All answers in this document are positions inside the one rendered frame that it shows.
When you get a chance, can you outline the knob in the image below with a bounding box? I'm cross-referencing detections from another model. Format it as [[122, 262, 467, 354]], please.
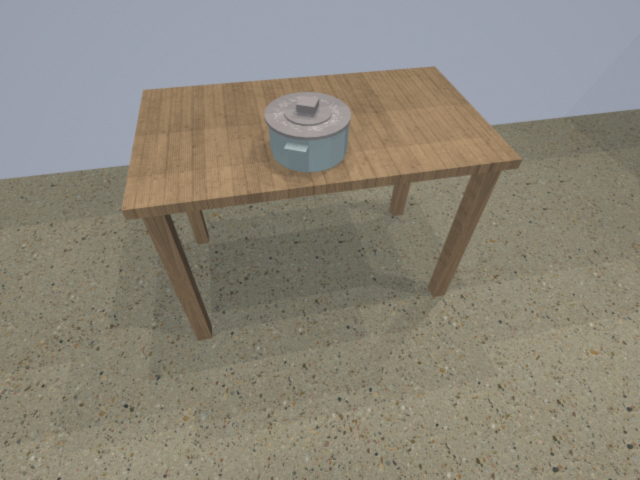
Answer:
[[296, 96, 319, 115]]

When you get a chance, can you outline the pot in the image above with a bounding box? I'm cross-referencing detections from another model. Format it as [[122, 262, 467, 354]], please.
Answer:
[[269, 125, 349, 172]]

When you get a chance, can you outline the lid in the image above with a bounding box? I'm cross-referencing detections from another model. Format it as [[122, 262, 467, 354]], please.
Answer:
[[264, 92, 351, 140]]

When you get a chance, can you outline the table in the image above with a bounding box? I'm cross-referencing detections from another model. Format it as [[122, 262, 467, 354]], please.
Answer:
[[121, 66, 523, 341]]

